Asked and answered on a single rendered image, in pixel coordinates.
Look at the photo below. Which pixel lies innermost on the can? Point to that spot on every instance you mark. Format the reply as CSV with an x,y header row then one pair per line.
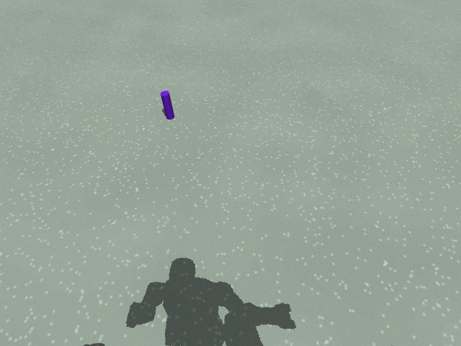
x,y
165,96

